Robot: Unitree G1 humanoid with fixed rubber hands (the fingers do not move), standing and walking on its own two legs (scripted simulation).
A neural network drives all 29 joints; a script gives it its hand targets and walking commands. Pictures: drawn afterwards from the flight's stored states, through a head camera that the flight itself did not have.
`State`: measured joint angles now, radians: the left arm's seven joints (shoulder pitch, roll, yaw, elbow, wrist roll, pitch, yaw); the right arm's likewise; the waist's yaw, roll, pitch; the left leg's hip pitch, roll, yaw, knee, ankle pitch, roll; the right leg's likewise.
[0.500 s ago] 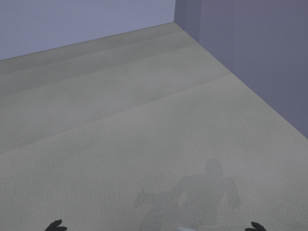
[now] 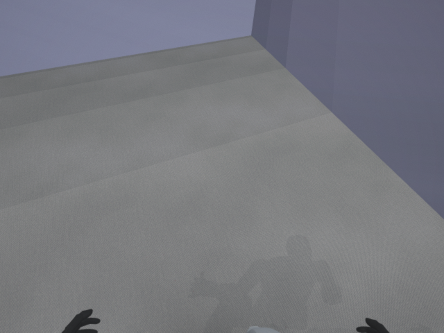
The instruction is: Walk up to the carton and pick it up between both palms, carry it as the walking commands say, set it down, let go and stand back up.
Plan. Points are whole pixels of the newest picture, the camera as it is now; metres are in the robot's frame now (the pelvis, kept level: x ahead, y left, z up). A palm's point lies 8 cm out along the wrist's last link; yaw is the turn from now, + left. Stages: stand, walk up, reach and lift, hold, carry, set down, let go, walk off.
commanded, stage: walk up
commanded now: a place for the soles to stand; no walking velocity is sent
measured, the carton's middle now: out of the picture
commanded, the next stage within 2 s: none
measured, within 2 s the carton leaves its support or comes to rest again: neither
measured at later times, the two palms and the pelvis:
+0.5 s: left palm out of the picture +0.11 +0.23 -0.10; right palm out of the picture +0.02 -0.35 -0.11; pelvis -0.05 -0.04 +0.00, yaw -5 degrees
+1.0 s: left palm out of the picture +0.03 +0.20 -0.12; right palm out of the picture -0.10 -0.39 -0.10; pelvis -0.14 -0.06 -0.01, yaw -15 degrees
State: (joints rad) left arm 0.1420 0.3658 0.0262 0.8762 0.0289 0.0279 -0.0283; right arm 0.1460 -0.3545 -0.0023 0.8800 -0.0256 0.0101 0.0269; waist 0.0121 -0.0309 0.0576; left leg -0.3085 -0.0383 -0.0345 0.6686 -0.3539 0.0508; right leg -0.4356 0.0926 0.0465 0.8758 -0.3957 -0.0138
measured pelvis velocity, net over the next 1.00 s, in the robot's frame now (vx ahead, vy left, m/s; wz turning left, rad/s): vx -0.14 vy -0.06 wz -0.26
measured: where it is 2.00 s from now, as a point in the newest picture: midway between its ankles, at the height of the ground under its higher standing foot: outside the picture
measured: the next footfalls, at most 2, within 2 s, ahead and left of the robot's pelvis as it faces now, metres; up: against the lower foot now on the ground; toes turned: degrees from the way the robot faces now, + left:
right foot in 0.26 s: +0.02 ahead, -0.15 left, +0.00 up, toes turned -2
left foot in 0.56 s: +0.01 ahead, +0.06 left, +0.00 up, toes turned -8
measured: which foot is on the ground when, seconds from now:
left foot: down 0.00-0.30, up 0.32-0.54, down 0.56-0.92, up 0.94-1.00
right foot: up 0.00-0.24, down 0.26-0.60, up 0.62-0.88, down 0.90-1.00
